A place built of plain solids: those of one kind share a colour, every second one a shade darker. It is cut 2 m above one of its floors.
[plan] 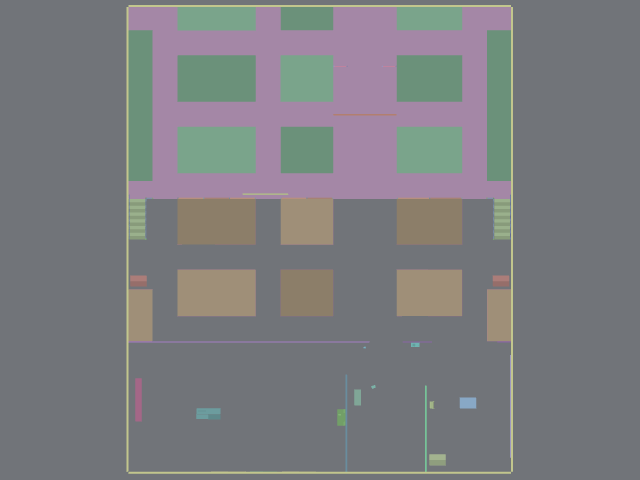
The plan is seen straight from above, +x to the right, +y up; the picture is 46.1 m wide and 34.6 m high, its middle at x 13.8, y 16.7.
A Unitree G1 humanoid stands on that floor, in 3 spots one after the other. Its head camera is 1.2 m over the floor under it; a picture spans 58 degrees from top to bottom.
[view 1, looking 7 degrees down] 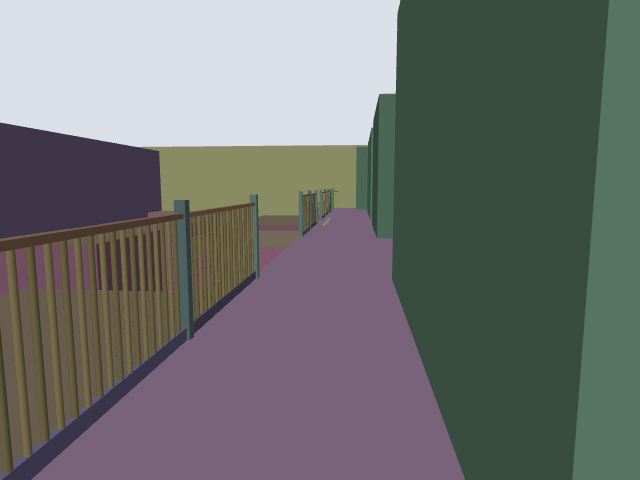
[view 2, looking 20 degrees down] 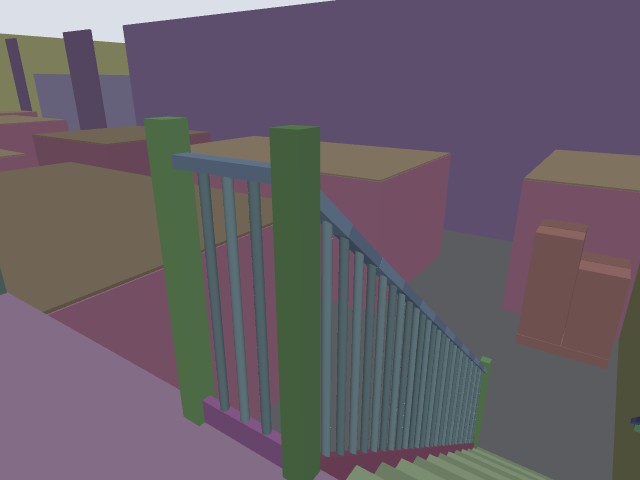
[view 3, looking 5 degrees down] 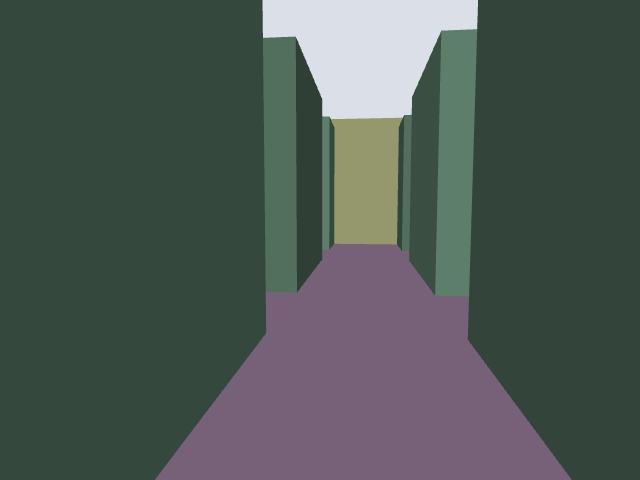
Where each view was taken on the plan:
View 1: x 24.93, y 21.06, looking -175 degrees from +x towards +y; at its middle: slab_deck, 9.85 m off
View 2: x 0.61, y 20.56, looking -56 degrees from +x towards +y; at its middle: deck_guard_newel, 1.15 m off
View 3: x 10.06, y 21.06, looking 96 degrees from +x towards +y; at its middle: units_deck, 8.61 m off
